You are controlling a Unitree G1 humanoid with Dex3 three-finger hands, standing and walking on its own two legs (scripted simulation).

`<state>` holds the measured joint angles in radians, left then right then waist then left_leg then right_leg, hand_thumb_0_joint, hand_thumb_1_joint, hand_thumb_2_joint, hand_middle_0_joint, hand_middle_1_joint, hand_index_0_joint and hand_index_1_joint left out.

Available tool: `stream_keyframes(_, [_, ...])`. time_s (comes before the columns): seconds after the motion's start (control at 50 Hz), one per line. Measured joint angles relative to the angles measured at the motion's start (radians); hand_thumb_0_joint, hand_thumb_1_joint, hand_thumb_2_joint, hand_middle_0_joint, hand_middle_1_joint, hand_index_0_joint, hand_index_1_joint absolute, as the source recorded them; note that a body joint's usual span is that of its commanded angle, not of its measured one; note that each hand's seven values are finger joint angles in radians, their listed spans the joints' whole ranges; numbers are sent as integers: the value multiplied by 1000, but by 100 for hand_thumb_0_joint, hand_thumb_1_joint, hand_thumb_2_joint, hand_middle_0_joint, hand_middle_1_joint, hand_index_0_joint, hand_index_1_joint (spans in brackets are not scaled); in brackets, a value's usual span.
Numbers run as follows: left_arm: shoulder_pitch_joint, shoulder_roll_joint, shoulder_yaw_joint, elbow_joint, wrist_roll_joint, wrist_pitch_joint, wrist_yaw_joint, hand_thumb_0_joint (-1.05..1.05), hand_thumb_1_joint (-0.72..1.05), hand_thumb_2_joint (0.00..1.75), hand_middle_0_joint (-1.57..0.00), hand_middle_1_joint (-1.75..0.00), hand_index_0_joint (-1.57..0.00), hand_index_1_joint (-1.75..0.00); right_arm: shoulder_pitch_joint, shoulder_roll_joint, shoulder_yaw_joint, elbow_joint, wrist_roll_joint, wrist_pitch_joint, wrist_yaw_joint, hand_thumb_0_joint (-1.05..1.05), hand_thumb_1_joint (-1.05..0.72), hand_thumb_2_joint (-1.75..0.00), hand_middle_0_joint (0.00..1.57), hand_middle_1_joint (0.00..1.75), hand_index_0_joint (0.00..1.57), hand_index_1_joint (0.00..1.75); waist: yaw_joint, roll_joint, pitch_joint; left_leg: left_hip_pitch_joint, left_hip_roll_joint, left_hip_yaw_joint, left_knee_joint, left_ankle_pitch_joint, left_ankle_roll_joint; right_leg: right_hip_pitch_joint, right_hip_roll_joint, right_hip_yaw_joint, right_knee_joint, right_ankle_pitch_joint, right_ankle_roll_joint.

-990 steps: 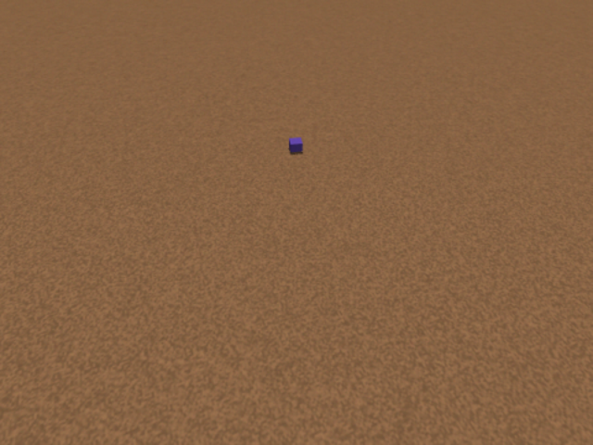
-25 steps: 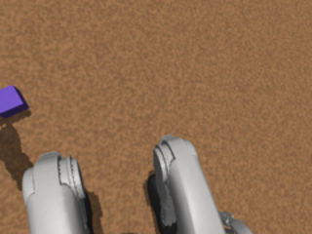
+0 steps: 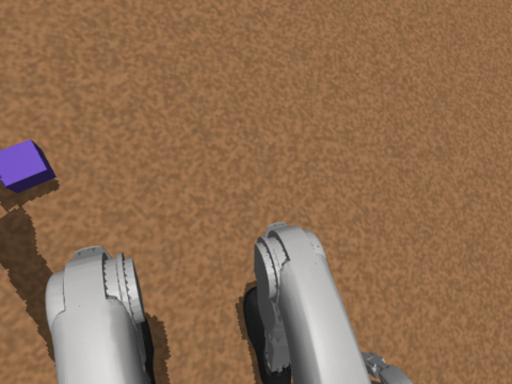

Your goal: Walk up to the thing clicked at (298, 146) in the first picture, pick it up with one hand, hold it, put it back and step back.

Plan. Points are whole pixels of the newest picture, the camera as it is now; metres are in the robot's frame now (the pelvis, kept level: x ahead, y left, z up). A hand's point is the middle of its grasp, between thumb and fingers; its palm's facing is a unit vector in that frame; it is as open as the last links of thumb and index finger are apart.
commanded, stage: rise first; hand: left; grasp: from above
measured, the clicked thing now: (24, 166) +0.48 +0.35 -0.29
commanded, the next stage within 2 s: none
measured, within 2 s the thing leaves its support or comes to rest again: neither
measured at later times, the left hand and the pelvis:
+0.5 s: hand out of the picture +0.43 +0.38 -0.17, palm faces -0.34 -0.23 -0.91, open 12.4 cm; pelvis +0.00 +0.00 +0.00, yaw +0 degrees
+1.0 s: hand out of the picture +0.42 +0.38 -0.17, palm faces -0.35 -0.22 -0.91, open 12.5 cm; pelvis +0.00 +0.00 +0.00, yaw +0 degrees
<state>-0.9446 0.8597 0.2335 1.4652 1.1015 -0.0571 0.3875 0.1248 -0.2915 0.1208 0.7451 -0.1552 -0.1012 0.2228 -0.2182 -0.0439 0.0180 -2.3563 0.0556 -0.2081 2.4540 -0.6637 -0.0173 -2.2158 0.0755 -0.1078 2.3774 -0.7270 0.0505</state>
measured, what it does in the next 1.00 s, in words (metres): stands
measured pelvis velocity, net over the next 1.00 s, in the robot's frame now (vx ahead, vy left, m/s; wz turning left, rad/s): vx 0.00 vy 0.00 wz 0.00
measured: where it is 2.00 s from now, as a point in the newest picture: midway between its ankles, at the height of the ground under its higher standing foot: (208, 368)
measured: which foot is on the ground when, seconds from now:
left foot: down 0.00-1.00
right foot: down 0.00-1.00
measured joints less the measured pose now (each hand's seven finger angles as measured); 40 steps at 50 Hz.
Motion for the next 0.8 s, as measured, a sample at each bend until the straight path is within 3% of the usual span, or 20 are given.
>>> stream_keyframes(0.4, [-36, 13, 3, 52, 10, -2, 24, 0, -26, 74, -36, -76, -36, -76, -4, -2, 9, -4, -6, -15, -7, 1, -90, -90, 20, 30, 20, 30, -17, -2, 8, -10, 0, 2, 3, 9, 0, -13, 1, 2, 5, 10, 0])
stream_keyframes(0.8, [6, -10, 12, 5, 3, -15, 18, 0, -24, 72, -37, -76, -37, -75, -3, 2, 5, 1, -7, -16, 3, 1, -90, -90, 20, 30, 20, 30, -5, 3, 3, -4, -3, -1, 4, -2, -4, -6, -1, -1, 5, -2, -2])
